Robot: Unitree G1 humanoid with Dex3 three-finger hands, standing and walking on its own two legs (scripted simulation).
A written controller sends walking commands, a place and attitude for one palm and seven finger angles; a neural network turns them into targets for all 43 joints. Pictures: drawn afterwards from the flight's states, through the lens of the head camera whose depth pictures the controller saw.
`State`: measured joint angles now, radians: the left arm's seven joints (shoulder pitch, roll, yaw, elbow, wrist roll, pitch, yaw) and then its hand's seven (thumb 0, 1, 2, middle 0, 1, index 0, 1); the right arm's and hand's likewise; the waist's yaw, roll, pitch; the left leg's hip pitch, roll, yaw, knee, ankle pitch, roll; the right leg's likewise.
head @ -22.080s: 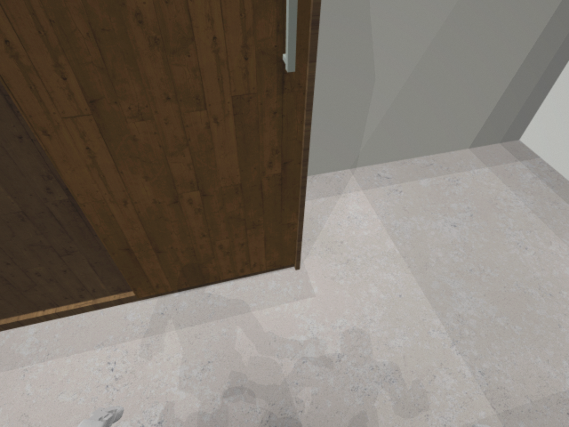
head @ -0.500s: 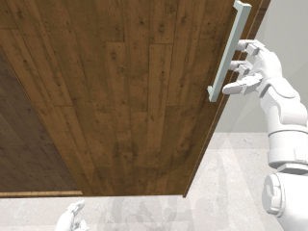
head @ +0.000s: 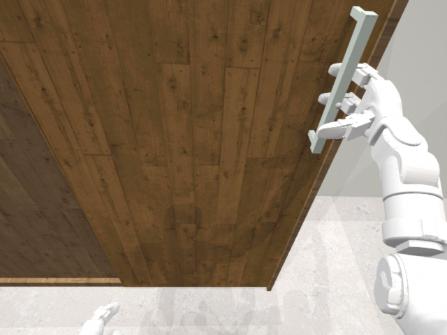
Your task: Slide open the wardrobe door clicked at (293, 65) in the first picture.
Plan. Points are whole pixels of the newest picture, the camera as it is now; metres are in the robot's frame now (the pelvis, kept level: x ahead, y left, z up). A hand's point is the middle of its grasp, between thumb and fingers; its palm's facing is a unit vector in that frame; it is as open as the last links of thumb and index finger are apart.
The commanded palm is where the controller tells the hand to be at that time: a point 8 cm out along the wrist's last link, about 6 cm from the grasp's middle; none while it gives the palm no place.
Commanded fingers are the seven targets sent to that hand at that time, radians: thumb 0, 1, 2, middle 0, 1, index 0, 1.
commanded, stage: slide the fingers in behind the handle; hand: right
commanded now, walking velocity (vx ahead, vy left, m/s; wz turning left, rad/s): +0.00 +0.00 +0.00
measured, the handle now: (333, 89) +0.48 -0.14 +0.25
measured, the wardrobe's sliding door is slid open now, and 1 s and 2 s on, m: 0.00 0.00 0.00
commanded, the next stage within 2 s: grip the handle and tug to test in 0.74 s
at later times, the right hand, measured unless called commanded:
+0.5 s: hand (334, 104) +0.43 -0.13 +0.25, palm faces -0.08 +1.00 -0.01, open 14.0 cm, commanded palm +0.40 -0.18 +0.25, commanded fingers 0.00 0.50 -0.30 0.30 1.20 0.30 1.20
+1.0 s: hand (328, 103) +0.43 -0.12 +0.25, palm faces -0.08 +1.00 +0.00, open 13.4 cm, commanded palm +0.40 -0.18 +0.25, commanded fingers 0.00 0.08 -0.48 0.34 1.26 0.34 1.26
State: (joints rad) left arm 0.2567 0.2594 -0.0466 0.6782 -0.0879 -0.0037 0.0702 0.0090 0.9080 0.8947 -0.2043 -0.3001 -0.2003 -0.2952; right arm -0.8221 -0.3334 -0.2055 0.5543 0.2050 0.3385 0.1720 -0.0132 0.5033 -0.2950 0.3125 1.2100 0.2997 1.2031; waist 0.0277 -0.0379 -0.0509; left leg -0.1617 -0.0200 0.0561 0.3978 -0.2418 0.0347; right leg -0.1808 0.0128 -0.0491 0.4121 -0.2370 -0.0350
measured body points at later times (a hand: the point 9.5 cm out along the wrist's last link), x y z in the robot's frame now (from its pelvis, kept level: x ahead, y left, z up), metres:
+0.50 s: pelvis +0.00 +0.00 +0.00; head -0.02 +0.01 +0.45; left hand +0.14 +0.24 -0.10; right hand +0.42 -0.18 +0.25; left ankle -0.02 +0.10 -0.74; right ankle -0.01 -0.10 -0.74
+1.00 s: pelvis -0.01 +0.00 +0.00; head -0.02 +0.01 +0.45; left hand +0.12 +0.24 -0.11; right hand +0.42 -0.17 +0.25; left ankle -0.02 +0.10 -0.74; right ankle -0.01 -0.10 -0.74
